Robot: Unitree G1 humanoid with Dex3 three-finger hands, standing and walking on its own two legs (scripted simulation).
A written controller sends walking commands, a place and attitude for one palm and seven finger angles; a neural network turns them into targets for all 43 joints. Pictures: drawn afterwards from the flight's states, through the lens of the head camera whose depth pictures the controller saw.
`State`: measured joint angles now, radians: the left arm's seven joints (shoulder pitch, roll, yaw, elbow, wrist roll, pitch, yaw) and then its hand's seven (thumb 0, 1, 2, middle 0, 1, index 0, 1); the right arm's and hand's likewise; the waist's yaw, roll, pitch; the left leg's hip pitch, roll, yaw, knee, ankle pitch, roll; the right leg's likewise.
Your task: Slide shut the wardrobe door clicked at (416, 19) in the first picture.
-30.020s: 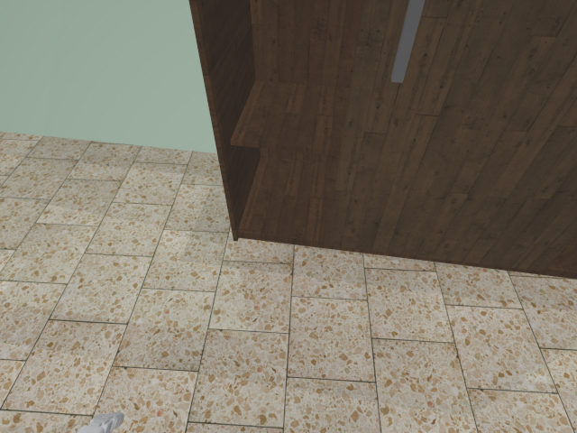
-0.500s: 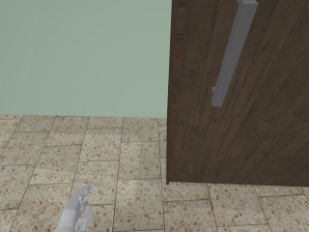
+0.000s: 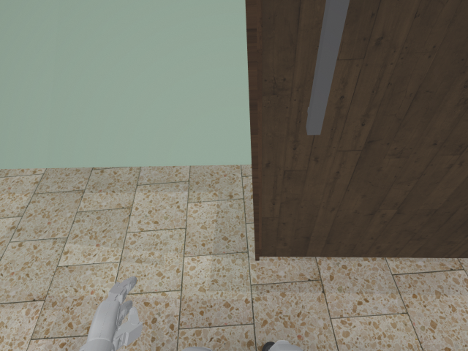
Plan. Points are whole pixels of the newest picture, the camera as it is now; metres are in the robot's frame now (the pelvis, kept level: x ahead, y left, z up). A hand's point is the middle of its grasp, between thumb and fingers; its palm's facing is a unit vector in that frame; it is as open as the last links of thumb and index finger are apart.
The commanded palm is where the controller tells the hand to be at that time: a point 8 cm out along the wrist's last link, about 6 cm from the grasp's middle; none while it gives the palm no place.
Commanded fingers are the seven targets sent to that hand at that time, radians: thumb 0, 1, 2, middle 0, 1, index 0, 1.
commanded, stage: step back with the hand held close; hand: right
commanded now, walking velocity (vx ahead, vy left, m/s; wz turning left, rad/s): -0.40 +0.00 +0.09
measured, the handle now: (322, 61) +0.55 -0.13 +0.21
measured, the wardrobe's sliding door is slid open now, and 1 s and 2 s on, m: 0.01 0.01 0.01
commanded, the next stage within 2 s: stop stepping back and stand still in 0.16 s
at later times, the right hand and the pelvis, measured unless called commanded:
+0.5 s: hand out of the picture +0.14 -0.28 +0.18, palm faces +0.32 +0.86 -0.39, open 7.4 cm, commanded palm +0.08 -0.32 +0.19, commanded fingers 0.00 -0.90 -0.90 0.20 0.30 0.20 0.30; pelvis -0.08 -0.03 +0.00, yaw +5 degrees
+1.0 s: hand out of the picture -0.05 -0.41 +0.20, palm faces +0.55 +0.80 -0.26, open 7.4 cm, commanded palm -0.10 -0.43 +0.19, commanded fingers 0.00 -0.90 -0.90 0.20 0.30 0.20 0.30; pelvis -0.24 -0.13 -0.03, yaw +0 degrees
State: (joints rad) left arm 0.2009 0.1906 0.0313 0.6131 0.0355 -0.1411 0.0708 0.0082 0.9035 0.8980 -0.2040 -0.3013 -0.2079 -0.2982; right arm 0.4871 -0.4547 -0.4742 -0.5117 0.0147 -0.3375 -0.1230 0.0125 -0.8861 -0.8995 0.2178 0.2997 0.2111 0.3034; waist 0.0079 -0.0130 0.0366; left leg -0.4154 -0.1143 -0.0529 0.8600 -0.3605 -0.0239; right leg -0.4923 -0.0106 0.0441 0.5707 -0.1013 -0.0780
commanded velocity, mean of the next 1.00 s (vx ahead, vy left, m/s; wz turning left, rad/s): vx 0.05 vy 0.07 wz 0.00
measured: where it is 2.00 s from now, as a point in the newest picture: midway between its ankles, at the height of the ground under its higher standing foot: outside the picture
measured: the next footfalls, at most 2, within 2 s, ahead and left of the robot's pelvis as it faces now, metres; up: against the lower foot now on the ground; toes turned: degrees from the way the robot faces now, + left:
left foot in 0.20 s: -0.10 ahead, +0.15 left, +0.00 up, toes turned +4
left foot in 0.82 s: -0.12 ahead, +0.04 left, +0.00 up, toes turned +4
